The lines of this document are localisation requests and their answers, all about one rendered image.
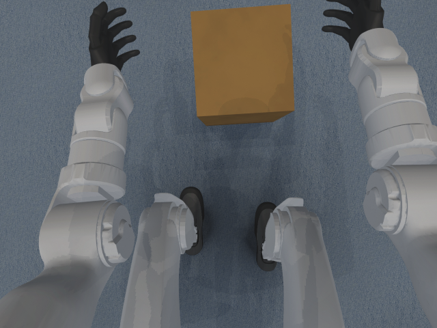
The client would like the left robot forearm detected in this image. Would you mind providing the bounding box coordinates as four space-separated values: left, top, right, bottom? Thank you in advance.
39 63 134 260

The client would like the right robot forearm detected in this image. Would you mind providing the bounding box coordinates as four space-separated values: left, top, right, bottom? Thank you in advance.
348 28 437 169

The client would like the robot left hand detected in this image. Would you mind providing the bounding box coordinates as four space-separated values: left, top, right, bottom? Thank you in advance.
88 1 140 72

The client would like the carton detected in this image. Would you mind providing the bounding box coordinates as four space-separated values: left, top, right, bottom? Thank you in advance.
191 4 294 126

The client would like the robot left upper arm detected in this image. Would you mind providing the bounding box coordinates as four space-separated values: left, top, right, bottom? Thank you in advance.
0 200 135 328

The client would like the left robot thigh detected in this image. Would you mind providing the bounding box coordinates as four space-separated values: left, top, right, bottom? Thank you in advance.
119 202 192 328

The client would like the robot right hand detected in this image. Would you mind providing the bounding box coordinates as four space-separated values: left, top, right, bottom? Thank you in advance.
322 0 384 51

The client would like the robot right foot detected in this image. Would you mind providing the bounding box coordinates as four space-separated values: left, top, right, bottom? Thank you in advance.
255 202 277 271

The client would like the robot right upper arm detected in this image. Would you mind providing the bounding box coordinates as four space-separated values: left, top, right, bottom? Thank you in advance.
363 164 437 328

